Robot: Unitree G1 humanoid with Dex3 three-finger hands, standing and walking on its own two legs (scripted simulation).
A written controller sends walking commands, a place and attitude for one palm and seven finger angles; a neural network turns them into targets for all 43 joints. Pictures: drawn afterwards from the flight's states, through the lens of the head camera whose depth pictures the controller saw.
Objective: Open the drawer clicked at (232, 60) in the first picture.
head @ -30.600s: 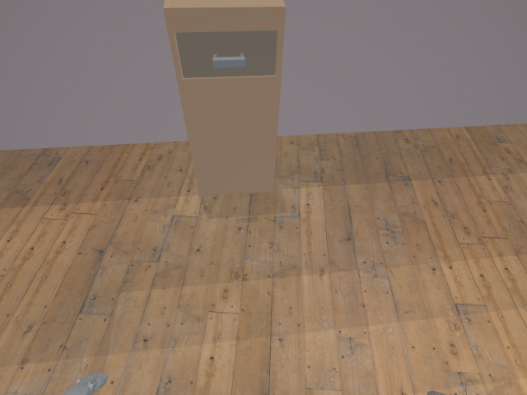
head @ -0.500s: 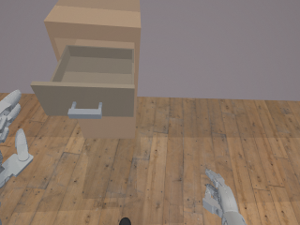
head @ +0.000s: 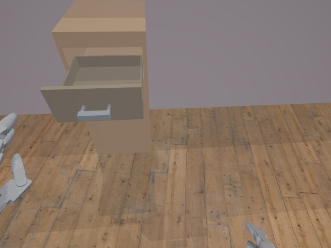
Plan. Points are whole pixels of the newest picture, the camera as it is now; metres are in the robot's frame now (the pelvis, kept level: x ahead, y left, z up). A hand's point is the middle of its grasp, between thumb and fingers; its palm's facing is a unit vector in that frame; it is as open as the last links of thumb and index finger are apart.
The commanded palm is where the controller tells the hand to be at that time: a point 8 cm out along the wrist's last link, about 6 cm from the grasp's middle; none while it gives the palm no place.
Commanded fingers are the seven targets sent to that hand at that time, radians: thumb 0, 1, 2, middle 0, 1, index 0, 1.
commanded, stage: stop stepping back and stand still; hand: left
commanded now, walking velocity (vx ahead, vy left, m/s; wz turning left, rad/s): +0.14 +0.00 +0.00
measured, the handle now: (95, 111) +0.57 +0.27 -0.03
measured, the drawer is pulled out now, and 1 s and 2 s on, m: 0.30 0.30 0.30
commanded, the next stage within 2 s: let the arm hang, fingers relaxed in 0.16 s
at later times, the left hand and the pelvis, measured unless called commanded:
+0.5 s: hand out of the picture +0.09 +0.20 -0.14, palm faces +0.02 -0.97 -0.25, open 7.4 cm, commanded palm none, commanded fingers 0.00 0.90 0.90 -0.20 -0.30 -0.20 -0.30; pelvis -0.02 +0.01 -0.01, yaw +3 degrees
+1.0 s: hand out of the picture +0.00 +0.25 -0.14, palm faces +0.07 -0.94 -0.33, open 7.3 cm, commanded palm none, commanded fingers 0.00 0.90 0.90 -0.20 -0.30 -0.20 -0.30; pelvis -0.01 +0.01 +0.02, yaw +4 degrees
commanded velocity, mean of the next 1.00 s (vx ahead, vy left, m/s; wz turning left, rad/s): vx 0.01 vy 0.01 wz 0.00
